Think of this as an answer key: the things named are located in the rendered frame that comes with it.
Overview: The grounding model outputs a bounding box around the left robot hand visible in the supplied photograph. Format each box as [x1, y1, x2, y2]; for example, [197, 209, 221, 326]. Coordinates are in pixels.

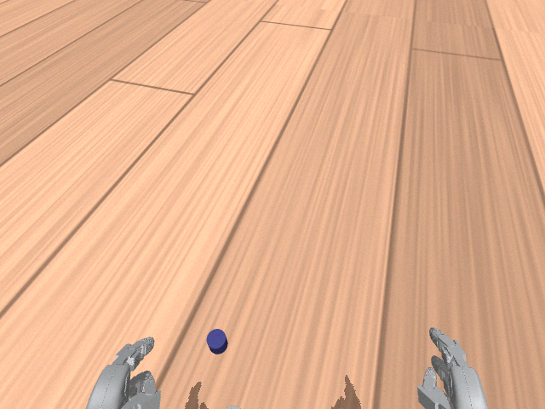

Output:
[86, 337, 161, 409]

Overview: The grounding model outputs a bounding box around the right robot hand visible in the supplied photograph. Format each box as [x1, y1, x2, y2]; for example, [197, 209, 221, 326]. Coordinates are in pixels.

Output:
[417, 327, 488, 409]

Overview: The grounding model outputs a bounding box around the tin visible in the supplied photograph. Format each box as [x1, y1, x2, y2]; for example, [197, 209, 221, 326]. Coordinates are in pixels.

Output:
[207, 329, 227, 354]

